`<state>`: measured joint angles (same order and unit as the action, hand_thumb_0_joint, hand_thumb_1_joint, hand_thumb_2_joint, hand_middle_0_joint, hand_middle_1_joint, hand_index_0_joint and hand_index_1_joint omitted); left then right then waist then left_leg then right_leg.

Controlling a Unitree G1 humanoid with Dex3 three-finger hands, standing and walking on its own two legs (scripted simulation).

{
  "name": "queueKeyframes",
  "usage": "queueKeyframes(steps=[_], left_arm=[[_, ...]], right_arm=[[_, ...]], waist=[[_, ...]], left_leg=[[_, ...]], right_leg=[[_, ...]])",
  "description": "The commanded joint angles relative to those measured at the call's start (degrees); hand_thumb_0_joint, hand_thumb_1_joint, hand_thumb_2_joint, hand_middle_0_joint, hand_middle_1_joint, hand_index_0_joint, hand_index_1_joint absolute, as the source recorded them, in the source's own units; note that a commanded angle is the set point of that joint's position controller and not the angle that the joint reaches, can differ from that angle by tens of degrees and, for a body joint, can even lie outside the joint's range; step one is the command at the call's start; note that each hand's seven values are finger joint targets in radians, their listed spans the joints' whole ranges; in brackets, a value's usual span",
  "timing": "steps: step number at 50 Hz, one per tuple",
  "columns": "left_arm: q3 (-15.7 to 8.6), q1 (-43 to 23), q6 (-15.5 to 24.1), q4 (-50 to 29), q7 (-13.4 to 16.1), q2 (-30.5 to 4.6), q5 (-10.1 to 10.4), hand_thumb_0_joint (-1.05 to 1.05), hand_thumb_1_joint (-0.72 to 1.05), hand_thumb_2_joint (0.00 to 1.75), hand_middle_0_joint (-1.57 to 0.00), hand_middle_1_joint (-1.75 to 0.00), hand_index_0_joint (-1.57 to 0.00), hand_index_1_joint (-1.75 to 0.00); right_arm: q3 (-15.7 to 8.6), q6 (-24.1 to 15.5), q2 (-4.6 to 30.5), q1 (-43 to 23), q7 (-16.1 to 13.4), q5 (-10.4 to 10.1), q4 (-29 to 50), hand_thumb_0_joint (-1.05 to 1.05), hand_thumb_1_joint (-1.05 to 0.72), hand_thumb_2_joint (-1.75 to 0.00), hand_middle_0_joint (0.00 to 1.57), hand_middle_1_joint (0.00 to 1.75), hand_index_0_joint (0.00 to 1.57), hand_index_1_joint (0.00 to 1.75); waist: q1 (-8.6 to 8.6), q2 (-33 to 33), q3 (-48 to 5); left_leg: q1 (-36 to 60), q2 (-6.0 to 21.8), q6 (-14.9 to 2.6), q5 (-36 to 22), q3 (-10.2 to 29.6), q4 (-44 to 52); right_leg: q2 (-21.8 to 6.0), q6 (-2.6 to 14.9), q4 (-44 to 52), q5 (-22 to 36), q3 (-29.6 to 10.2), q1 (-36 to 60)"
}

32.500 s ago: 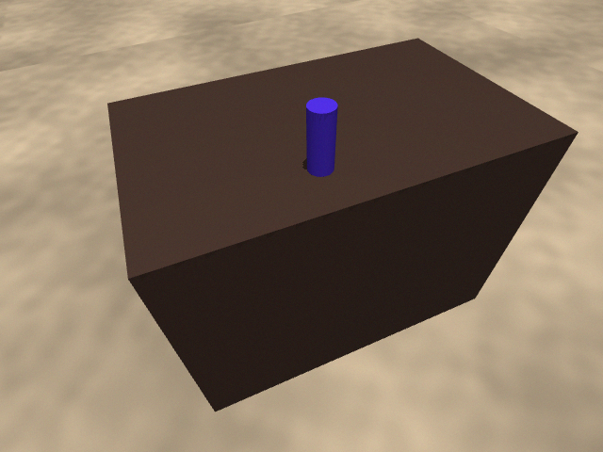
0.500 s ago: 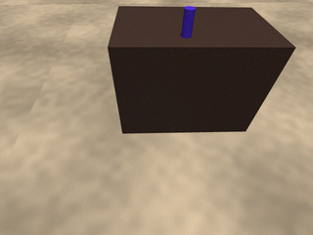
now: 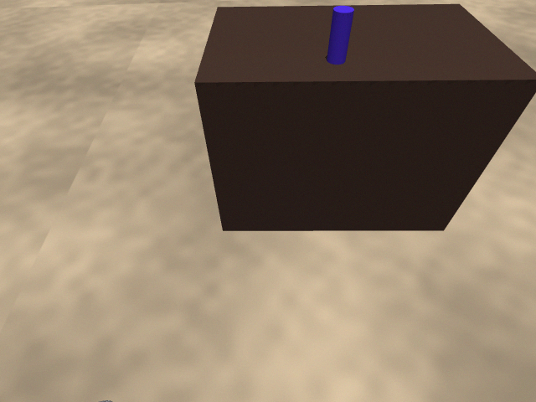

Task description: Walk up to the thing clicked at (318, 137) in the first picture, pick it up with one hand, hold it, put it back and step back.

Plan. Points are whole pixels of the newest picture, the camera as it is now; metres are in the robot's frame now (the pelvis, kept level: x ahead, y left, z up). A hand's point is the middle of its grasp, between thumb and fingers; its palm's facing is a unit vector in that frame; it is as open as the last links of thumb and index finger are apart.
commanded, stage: step back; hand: right
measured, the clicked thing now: (339, 36) +1.10 -0.17 +0.06
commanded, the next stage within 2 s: stand in 0.10 s
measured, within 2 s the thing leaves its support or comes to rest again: neither
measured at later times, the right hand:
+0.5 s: hand out of the picture +0.11 -0.26 -0.14, palm faces -0.02 +0.95 -0.32, open 7.4 cm
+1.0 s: hand out of the picture +0.06 -0.27 -0.15, palm faces -0.02 +0.95 -0.31, open 7.4 cm
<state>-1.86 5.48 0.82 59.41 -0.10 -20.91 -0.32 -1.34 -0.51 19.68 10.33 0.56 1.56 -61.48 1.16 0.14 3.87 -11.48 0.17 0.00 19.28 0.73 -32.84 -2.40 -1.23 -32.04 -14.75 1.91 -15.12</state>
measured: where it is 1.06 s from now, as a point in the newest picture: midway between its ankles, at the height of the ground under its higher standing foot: outside the picture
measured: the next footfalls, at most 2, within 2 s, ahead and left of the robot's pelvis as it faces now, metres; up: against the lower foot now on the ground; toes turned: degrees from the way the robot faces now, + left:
none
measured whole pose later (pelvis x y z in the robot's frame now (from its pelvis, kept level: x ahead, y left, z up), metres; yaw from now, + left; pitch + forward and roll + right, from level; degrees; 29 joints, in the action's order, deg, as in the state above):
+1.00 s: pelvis +0.00 -0.02 +0.02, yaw +0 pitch -2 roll +0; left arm 0.5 5.4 1.1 65.3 -0.4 -20.0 -0.4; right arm 0.0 -0.4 20.0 7.2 0.9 0.4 -65.9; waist 0.0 -0.6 3.1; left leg -4.5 2.0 2.2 11.6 0.9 -18.2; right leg -0.5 0.6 -19.6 -8.3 2.5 -9.1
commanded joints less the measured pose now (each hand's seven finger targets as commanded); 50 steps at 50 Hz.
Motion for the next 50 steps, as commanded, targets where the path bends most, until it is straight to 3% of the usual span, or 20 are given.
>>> queueKeyframes(steps=[1,2,4,5,8,10,14,16,20,26,32,38,47,50], left_arm=[[-2.5,-3.3,1.7,-3.6,0.8,-12.5,0.4,0.0,0.9,0.9,-0.2,-0.3,-0.2,-0.3],[-2.3,-3.4,1.6,-3.6,0.9,-12.3,0.4,0.0,0.9,0.9,-0.2,-0.3,-0.2,-0.3],[-2.1,-3.7,1.3,-3.1,1.0,-12.0,0.3,0.0,0.9,0.9,-0.2,-0.3,-0.2,-0.3],[-0.9,-2.9,1.0,-1.3,0.6,-9.5,0.8,0.0,0.9,0.9,-0.2,-0.3,-0.2,-0.3],[-0.8,-3.9,0.8,-0.9,0.6,-10.3,0.6,0.0,0.9,0.9,-0.2,-0.3,-0.2,-0.3],[-0.7,-3.8,0.9,-0.1,0.7,-10.7,0.4,0.0,0.9,0.9,-0.2,-0.3,-0.2,-0.3],[-0.4,-4.1,1.0,1.2,0.5,-11.1,0.1,0.0,0.9,0.9,-0.2,-0.3,-0.2,-0.3],[-0.3,-4.5,1.2,1.5,0.4,-11.0,0.1,0.0,0.9,0.9,-0.2,-0.3,-0.2,-0.3],[-0.2,-4.3,1.5,2.2,0.5,-11.3,-0.2,0.0,0.9,0.9,-0.2,-0.3,-0.2,-0.3],[-0.3,-4.4,1.7,2.4,0.4,-11.5,-0.2,0.0,0.9,0.9,-0.2,-0.3,-0.2,-0.3],[-0.2,-3.2,1.7,2.5,0.3,-11.8,-0.3,0.0,0.9,0.9,-0.2,-0.3,-0.2,-0.3],[-0.1,-2.3,1.9,2.6,0.4,-11.8,0.0,0.0,0.9,0.9,-0.2,-0.3,-0.2,-0.3],[-0.2,-2.5,1.3,2.8,0.4,-12.1,0.1,0.0,0.9,0.9,-0.2,-0.3,-0.2,-0.3],[-0.2,-2.8,1.3,2.6,0.3,-12.1,0.0,0.0,0.9,0.9,-0.2,-0.3,-0.2,-0.3]], right_arm=[[-2.8,-1.5,12.6,-3.0,-1.5,-0.5,3.4,0.0,-0.9,-0.9,0.2,0.3,0.2,0.3],[-3.0,-1.3,13.1,-3.5,-1.5,-0.4,3.1,0.0,-0.9,-0.9,0.2,0.3,0.2,0.3],[-3.1,-1.1,13.0,-4.5,-1.5,-0.6,3.0,0.0,-0.9,-0.9,0.2,0.3,0.2,0.3],[-2.4,-1.8,13.0,-4.5,-1.4,-1.2,3.1,0.0,-0.9,-0.9,0.2,0.3,0.2,0.3],[-2.4,-2.2,13.2,-5.4,-1.5,-1.3,2.4,0.0,-0.9,-0.9,0.2,0.3,0.2,0.3],[-2.3,-1.9,12.7,-6.7,-1.5,-1.4,2.2,0.0,-0.9,-0.9,0.2,0.3,0.2,0.3],[-2.0,-1.5,12.1,-8.4,-1.2,-1.4,2.0,0.0,-0.9,-0.9,0.2,0.3,0.2,0.3],[-1.9,-1.5,11.9,-8.4,-1.0,-1.4,1.8,0.0,-0.9,-0.9,0.2,0.3,0.2,0.3],[-1.9,-1.2,11.8,-9.0,-0.7,-1.3,1.3,0.0,-0.9,-0.9,0.2,0.3,0.2,0.3],[-1.7,-1.2,11.8,-8.8,-0.4,-1.1,0.7,0.0,-0.9,-0.9,0.2,0.3,0.2,0.3],[-1.6,-1.2,11.7,-7.8,-0.2,-0.9,0.0,0.0,-0.9,-0.9,0.2,0.3,0.2,0.3],[-1.4,-1.2,11.9,-6.6,-0.4,-1.0,-0.5,0.0,-0.9,-0.9,0.2,0.3,0.2,0.3],[-0.9,-1.0,11.9,-4.8,-0.6,-1.0,-1.1,0.0,-0.9,-0.9,0.2,0.3,0.2,0.3],[-0.9,-1.1,12.1,-5.0,-0.6,-0.9,-0.7,0.0,-0.9,-0.9,0.2,0.3,0.2,0.3]], waist=[[0.08,-3.5,-7.9],[-0.03,-3.7,-8.6],[-0.04,-4.2,-8.5],[-0.71,-3.0,-9.4],[-0.78,-2.7,-9.0],[-0.62,-1.7,-8.8],[-0.67,-0.7,-5.4],[-1.05,-0.1,-5.9],[-1.05,0.0,-4.1],[-1.35,-0.8,-4.9],[-0.9,0.4,-5.1],[-0.96,0.1,-6.9],[-0.98,0.8,-4.0],[-1.12,0.1,-4.6]], left_leg=[[-0.6,6.3,-1.87,-26.5,6.0,7.1],[1.3,6.5,-2.0,-28.9,5.5,6.8],[2.1,6.9,-2.41,-28.4,5.7,7.6],[4.4,8.1,-2.27,-31.3,7.2,10.4],[6.0,8.0,-1.41,-34.1,6.3,11.3],[6.2,7.7,-1.4,-31.9,5.5,12.3],[4.4,7.3,-1.16,-21.3,5.3,16.3],[5.4,7.2,-1.11,-20.9,4.8,16.6],[4.7,6.7,-0.72,-14.7,4.5,17.9],[4.8,6.5,-0.61,-10.6,4.1,18.3],[4.4,6.4,-0.67,-9.7,4.2,17.9],[4.5,6.9,-0.62,-13.7,4.3,17.7],[2.7,6.8,-0.44,-10.3,4.2,18.3],[3.6,7.2,-0.44,-11.8,4.2,18.1]], right_leg=[[-4.8,3.99,2.6,16.9,-4.0,8.9],[-4.8,3.99,2.9,17.7,-3.5,8.2],[-4.2,3.7,3.6,16.3,-2.6,7.8],[-3.9,3.43,4.6,18.9,-3.9,8.8],[-4.2,3.02,6.3,20.6,-3.8,10.3],[-4.8,2.97,7.9,22.4,-3.9,11.8],[-4.9,2.48,11.5,15.7,-4.5,11.3],[-5.3,2.45,12.5,16.5,-4.9,11.4],[-5.3,2.15,15.1,11.7,-5.4,9.8],[-5.5,2.17,16.8,7.4,-6.2,9.3],[-5.6,2.47,17.7,3.9,-7.0,8.4],[-5.7,2.65,15.9,12.5,-6.4,11.1],[-5.3,2.53,16.6,6.5,-6.7,9.2],[-5.3,2.67,15.8,8.7,-6.4,9.2]])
